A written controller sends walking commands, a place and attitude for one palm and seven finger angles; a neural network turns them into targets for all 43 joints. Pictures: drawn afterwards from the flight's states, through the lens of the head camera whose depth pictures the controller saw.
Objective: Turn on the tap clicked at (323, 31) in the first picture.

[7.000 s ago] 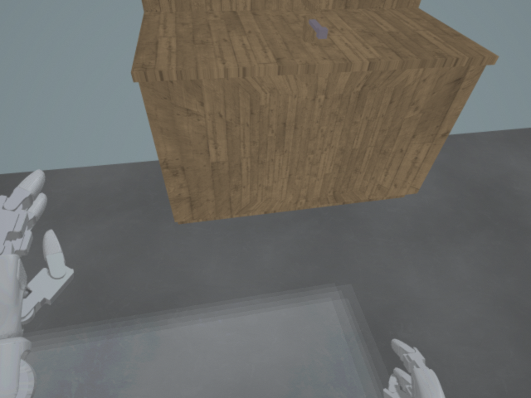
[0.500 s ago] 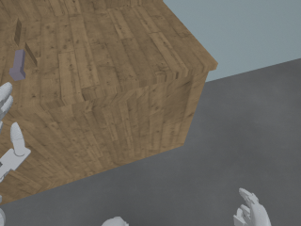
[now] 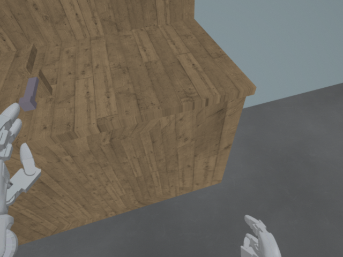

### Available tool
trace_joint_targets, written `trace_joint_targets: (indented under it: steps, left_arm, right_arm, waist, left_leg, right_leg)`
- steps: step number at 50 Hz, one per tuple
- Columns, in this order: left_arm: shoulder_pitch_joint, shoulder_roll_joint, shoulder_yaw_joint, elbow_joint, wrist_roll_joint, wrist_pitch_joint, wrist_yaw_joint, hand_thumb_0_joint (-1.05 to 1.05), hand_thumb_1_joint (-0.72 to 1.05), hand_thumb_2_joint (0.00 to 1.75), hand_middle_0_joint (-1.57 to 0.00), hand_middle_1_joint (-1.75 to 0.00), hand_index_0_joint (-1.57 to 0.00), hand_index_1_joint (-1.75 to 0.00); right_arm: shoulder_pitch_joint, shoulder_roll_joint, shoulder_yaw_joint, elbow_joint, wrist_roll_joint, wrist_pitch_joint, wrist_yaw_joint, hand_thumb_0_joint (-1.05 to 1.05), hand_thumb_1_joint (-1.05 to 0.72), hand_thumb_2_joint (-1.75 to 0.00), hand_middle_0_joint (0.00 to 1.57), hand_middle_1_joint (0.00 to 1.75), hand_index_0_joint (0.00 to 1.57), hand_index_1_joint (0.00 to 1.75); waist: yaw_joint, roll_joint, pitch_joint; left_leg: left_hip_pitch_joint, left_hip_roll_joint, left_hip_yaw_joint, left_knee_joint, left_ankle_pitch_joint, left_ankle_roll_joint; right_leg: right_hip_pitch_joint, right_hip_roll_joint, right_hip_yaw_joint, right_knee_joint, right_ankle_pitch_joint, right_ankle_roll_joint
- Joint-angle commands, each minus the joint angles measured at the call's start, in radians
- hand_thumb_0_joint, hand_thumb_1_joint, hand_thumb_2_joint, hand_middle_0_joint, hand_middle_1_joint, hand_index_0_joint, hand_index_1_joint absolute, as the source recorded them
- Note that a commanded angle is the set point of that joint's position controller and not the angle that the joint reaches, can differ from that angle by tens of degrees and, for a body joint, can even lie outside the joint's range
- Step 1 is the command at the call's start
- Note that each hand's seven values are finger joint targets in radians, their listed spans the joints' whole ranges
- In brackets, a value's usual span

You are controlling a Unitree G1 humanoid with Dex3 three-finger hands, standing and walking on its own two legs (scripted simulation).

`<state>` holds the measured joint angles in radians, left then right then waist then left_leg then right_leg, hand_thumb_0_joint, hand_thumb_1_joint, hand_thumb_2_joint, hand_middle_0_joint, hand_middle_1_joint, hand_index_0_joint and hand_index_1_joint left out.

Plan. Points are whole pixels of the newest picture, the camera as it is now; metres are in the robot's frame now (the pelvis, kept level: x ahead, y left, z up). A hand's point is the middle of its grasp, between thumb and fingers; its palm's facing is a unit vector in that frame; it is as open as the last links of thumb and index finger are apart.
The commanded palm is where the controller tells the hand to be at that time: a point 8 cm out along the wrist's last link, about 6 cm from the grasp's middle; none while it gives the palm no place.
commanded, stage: come to a stop and stand still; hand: left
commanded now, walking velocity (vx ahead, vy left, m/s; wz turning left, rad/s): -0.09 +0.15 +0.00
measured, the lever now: (27, 103) +0.44 +0.42 +0.12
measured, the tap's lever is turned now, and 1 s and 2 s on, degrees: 0 0 0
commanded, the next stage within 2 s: none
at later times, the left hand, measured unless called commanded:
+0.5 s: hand out of the picture +0.16 +0.31 +0.17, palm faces +0.44 -0.85 -0.30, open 7.4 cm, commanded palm +0.10 +0.34 +0.18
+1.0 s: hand out of the picture +0.12 +0.35 +0.15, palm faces +0.36 -0.87 -0.32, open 7.4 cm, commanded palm +0.06 +0.38 +0.18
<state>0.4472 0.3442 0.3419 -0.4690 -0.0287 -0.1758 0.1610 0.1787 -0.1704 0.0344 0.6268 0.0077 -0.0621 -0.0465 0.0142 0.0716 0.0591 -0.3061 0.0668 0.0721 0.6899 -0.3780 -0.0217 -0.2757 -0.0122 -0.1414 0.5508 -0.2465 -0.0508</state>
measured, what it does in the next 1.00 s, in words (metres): walks backwards: left foot, then right foot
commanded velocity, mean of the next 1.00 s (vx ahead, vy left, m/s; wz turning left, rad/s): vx -0.01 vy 0.02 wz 0.00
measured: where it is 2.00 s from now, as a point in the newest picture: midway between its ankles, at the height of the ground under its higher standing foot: outside the picture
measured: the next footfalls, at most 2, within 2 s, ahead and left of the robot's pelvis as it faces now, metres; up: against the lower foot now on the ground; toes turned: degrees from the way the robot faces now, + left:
left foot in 0.32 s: +0.01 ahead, +0.14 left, +0.00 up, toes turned +1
right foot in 0.70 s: +0.00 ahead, -0.05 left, +0.00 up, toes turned +0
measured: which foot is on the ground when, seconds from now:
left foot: up 0.00-0.30, down 0.32-1.00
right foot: down 0.00-0.60, up 0.62-0.68, down 0.70-0.94, up 0.96-1.00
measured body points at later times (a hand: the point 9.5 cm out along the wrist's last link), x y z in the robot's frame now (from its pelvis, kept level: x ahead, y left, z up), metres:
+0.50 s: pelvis -0.07 +0.07 +0.00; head -0.07 +0.07 +0.45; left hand +0.13 +0.36 +0.19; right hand +0.09 -0.16 -0.07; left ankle -0.03 +0.14 -0.73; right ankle +0.02 -0.08 -0.72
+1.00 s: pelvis -0.11 +0.11 +0.01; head -0.11 +0.14 +0.45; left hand +0.09 +0.40 +0.17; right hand +0.07 -0.13 -0.05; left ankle -0.03 +0.14 -0.73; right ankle -0.06 -0.04 -0.72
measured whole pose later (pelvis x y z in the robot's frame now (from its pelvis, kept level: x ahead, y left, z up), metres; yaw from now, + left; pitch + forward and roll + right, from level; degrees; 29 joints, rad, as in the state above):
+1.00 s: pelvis -0.11 +0.11 +0.01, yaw -1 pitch -3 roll -2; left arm 0.35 0.34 0.34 -0.38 -0.01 -0.21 0.08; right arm 0.21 -0.21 0.00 0.57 -0.01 -0.15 -0.01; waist 0.04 -0.02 0.07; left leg -0.27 -0.05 0.08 0.46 -0.14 0.10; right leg -0.29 0.03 0.04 0.59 -0.35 0.00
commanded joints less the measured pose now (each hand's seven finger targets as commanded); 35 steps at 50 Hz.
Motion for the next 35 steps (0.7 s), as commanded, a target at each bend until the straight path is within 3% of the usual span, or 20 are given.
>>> trace_joint_targets:
  steps: [1, 3, 5, 9, 12, 13, 14, 15, 16, 17, 18, 20, 22, 24, 25, 26, 27, 30, 33, 35]
  left_arm:
    - [-0.043, 0.201, 0.135, -0.175, -0.006, -0.044, 0.019, 0.0, 0.9, 0.9, -0.2, -0.3, -0.2, -0.3]
    - [-0.004, 0.205, 0.15, -0.207, 0.001, -0.061, 0.025, 0.0, 0.9, 0.9, -0.2, -0.3, -0.2, -0.3]
    - [0.006, 0.218, 0.164, -0.261, 0.001, -0.075, 0.031, 0.0, 0.9, 0.9, -0.2, -0.3, -0.2, -0.3]
    - [0.086, 0.212, 0.18, -0.309, -0.001, -0.075, 0.038, 0.0, 0.9, 0.9, -0.2, -0.3, -0.2, -0.3]
    - [0.101, 0.202, 0.177, -0.321, -0.002, -0.069, 0.042, 0.0, 0.9, 0.9, -0.2, -0.3, -0.2, -0.3]
    - [-0.945, 0.936, 0.716, -0.441, 0.087, -0.162, 0.035, 0.0, 0.9, 0.9, -0.2, -0.3, -0.2, -0.3]
    - [-0.331, 0.363, 0.328, 0.162, 0.011, -0.141, -0.012, 0.0, 0.9, 0.9, -0.2, -0.3, -0.2, -0.3]
    - [-0.195, 0.266, 0.263, 0.056, -0.027, -0.123, 0.002, 0.0, 0.9, 0.9, -0.2, -0.3, -0.2, -0.3]
    - [-0.196, 0.26, 0.227, 0.117, -0.021, -0.126, -0.01, 0.0, 0.9, 0.9, -0.2, -0.3, -0.2, -0.3]
    - [-0.228, 0.255, 0.184, 0.035, -0.029, -0.15, -0.029, 0.0, 0.9, 0.9, -0.2, -0.3, -0.2, -0.3]
    - [-0.161, 0.228, 0.151, 0.016, -0.034, -0.158, -0.038, 0.0, 0.9, 0.9, -0.2, -0.3, -0.2, -0.3]
    - [-0.192, 0.105, 0.013, -0.109, -0.033, -0.165, -0.056, 0.0, 0.9, 0.9, -0.2, -0.3, -0.2, -0.3]
    - [-0.223, 0.112, -0.003, -0.117, -0.012, -0.159, -0.051, 0.0, 0.9, 0.9, -0.2, -0.3, -0.2, -0.3]
    - [-0.236, 0.166, 0.048, -0.129, -0.001, -0.145, -0.04, 0.0, 0.9, 0.9, -0.2, -0.3, -0.2, -0.3]
    - [-0.263, 0.255, 0.133, -0.156, 0.003, -0.144, -0.03, 0.0, 0.9, 0.9, -0.2, -0.3, -0.2, -0.3]
    - [-0.271, 0.24, 0.141, -0.145, 0.0, -0.147, -0.031, 0.0, 0.9, 0.9, -0.2, -0.3, -0.2, -0.3]
    - [-0.289, 0.247, 0.159, -0.148, 0.001, -0.151, -0.032, 0.0, 0.9, 0.9, -0.2, -0.3, -0.2, -0.3]
    - [-0.371, 0.28, 0.205, -0.161, 0.007, -0.154, -0.04, 0.0, 0.9, 0.9, -0.2, -0.3, -0.2, -0.3]
    - [-0.367, 0.193, 0.132, -0.113, 0.004, -0.152, -0.059, 0.0, 0.9, 0.9, -0.2, -0.3, -0.2, -0.3]
    - [-0.36, 0.152, 0.086, -0.1, 0.002, -0.147, -0.067, 0.0, 0.9, 0.9, -0.2, -0.3, -0.2, -0.3]
  right_arm:
    - [-0.083, -0.104, -0.053, -0.163, 0.009, -0.037, -0.012, 0.0, -0.9, -0.9, 0.2, 0.3, 0.2, 0.3]
    - [-0.094, -0.098, -0.043, -0.169, 0.003, -0.024, -0.018, 0.0, -0.9, -0.9, 0.2, 0.3, 0.2, 0.3]
    - [-0.11, -0.097, -0.042, -0.179, 0.001, -0.014, -0.026, 0.0, -0.9, -0.9, 0.2, 0.3, 0.2, 0.3]
    - [-0.087, -0.113, -0.062, -0.206, -0.005, -0.004, -0.029, 0.0, -0.9, -0.9, 0.2, 0.3, 0.2, 0.3]
    - [-0.048, -0.124, -0.072, -0.203, -0.005, 0.001, -0.027, 0.0, -0.9, -0.9, 0.2, 0.3, 0.2, 0.3]
    - [0.071, -0.123, -0.102, -0.174, -0.044, -0.104, -0.029, 0.0, -0.9, -0.9, 0.2, 0.3, 0.2, 0.3]
    - [0.04, -0.098, -0.112, -0.119, -0.02, -0.123, -0.018, 0.0, -0.9, -0.9, 0.2, 0.3, 0.2, 0.3]
    - [0.018, -0.13, -0.105, -0.169, 0.017, -0.112, -0.004, 0.0, -0.9, -0.9, 0.2, 0.3, 0.2, 0.3]
    - [0.041, -0.144, -0.092, -0.172, 0.014, -0.116, 0.006, 0.0, -0.9, -0.9, 0.2, 0.3, 0.2, 0.3]
    - [0.026, -0.159, -0.098, -0.173, 0.014, -0.126, 0.009, 0.0, -0.9, -0.9, 0.2, 0.3, 0.2, 0.3]
    - [0.018, -0.166, -0.099, -0.174, 0.016, -0.134, 0.018, 0.0, -0.9, -0.9, 0.2, 0.3, 0.2, 0.3]
    - [-0.033, -0.158, -0.077, -0.207, 0.023, -0.147, 0.043, 0.0, -0.9, -0.9, 0.2, 0.3, 0.2, 0.3]
    - [-0.034, -0.153, -0.071, -0.216, 0.029, -0.157, 0.057, 0.0, -0.9, -0.9, 0.2, 0.3, 0.2, 0.3]
    - [-0.023, -0.166, -0.076, -0.226, 0.03, -0.165, 0.062, 0.0, -0.9, -0.9, 0.2, 0.3, 0.2, 0.3]
    - [-0.03, -0.173, -0.077, -0.226, 0.023, -0.165, 0.059, 0.0, -0.9, -0.9, 0.2, 0.3, 0.2, 0.3]
    - [-0.048, -0.161, -0.069, -0.235, 0.017, -0.167, 0.057, 0.0, -0.9, -0.9, 0.2, 0.3, 0.2, 0.3]
    - [-0.055, -0.157, -0.065, -0.233, 0.013, -0.167, 0.055, 0.0, -0.9, -0.9, 0.2, 0.3, 0.2, 0.3]
    - [-0.059, -0.148, -0.062, -0.235, 0.004, -0.165, 0.052, 0.0, -0.9, -0.9, 0.2, 0.3, 0.2, 0.3]
    - [-0.048, -0.133, -0.061, -0.225, 0.006, -0.169, 0.064, 0.0, -0.9, -0.9, 0.2, 0.3, 0.2, 0.3]
    - [-0.052, -0.13, -0.055, -0.224, 0.004, -0.176, 0.072, 0.0, -0.9, -0.9, 0.2, 0.3, 0.2, 0.3]
  waist:
    - [-0.015, -0.27, -0.164]
    - [-0.015, -0.213, -0.185]
    - [-0.012, -0.175, -0.21]
    - [0.007, -0.203, -0.222]
    - [-0.013, -0.176, -0.231]
    - [0.041, -0.266, -0.094]
    - [0.024, -0.195, -0.254]
    - [0.008, -0.039, -0.229]
    - [0.02, 0.01, -0.24]
    - [0.024, 0.027, -0.223]
    - [0.03, 0.079, -0.191]
    - [0.034, 0.187, -0.071]
    - [0.04, 0.075, -0.021]
    - [0.038, -0.092, -0.059]
    - [0.04, -0.077, -0.079]
    - [0.038, -0.088, -0.08]
    - [0.037, -0.046, -0.072]
    - [0.032, 0.135, -0.024]
    - [0.032, 0.115, -0.037]
    - [0.029, 0.063, -0.023]
  left_leg:
    - [-0.156, -0.028, -0.088, 0.315, -0.111, -0.016]
    - [-0.157, -0.028, -0.073, 0.285, -0.085, -0.022]
    - [-0.128, -0.034, -0.046, 0.193, -0.062, -0.02]
    - [-0.066, -0.045, -0.019, 0.04, -0.031, -0.008]
    - [0.048, -0.047, -0.018, -0.162, 0.101, -0.005]
    - [-0.104, -0.07, 0.064, -0.101, 0.124, -0.023]
    - [0.011, -0.058, -0.096, -0.103, 0.116, 0.021]
    - [0.072, -0.051, -0.053, -0.205, 0.19, 0.012]
    - [0.122, -0.043, 0.018, -0.216, 0.207, 0.002]
    - [0.108, -0.043, -0.014, -0.242, 0.205, 0.016]
    - [0.101, -0.016, -0.047, -0.278, 0.182, 0.032]
    - [-0.07, 0.067, -0.143, -0.432, 0.069, 0.069]
    - [-0.233, 0.098, -0.152, -0.499, -0.144, 0.082]
    - [-0.216, 0.083, -0.13, -0.461, -0.172, 0.083]
    - [-0.183, 0.077, -0.121, -0.467, -0.167, 0.078]
    - [-0.198, 0.08, -0.139, -0.475, -0.213, 0.082]
    - [-0.21, 0.083, -0.146, -0.498, -0.262, 0.082]
    - [-0.318, 0.116, -0.166, -0.577, -0.413, 0.093]
    - [-0.301, 0.09, -0.133, -0.537, -0.387, 0.076]
    - [-0.221, 0.06, -0.113, -0.485, -0.319, 0.058]
  right_leg:
    - [0.192, -0.365, 0.365, -0.186, 0.651, -0.088]
    - [0.225, -0.332, 0.258, -0.141, 0.754, -0.077]
    - [0.253, -0.315, 0.209, -0.125, 0.766, -0.063]
    - [0.228, -0.306, 0.232, -0.15, 0.6, -0.074]
    - [0.176, -0.262, 0.205, -0.127, 0.393, -0.038]
    - [0.053, -0.186, 0.303, -0.166, 0.441, -0.01]
    - [0.095, -0.263, 0.308, -0.113, 0.384, -0.069]
    - [0.132, -0.215, 0.292, -0.079, 0.377, -0.053]
    - [0.113, -0.174, 0.246, -0.1, 0.259, -0.024]
    - [0.121, -0.158, 0.225, -0.111, 0.164, -0.01]
    - [0.088, -0.134, 0.211, -0.097, 0.062, 0.004]
    - [0.118, -0.047, 0.117, 0.036, -0.048, 0.037]
    - [0.204, -0.022, 0.095, 0.086, -0.069, 0.053]
    - [0.226, -0.014, 0.104, 0.065, -0.057, 0.058]
    - [0.217, -0.008, 0.108, 0.057, -0.062, 0.061]
    - [0.219, -0.015, 0.109, 0.054, -0.076, 0.061]
    - [0.213, -0.007, 0.113, 0.063, -0.087, 0.062]
    - [0.255, 0.022, 0.101, 0.154, -0.072, 0.066]
    - [0.275, 0.027, 0.093, 0.117, -0.078, 0.051]
    - [0.226, 0.019, 0.121, -0.006, -0.105, 0.031]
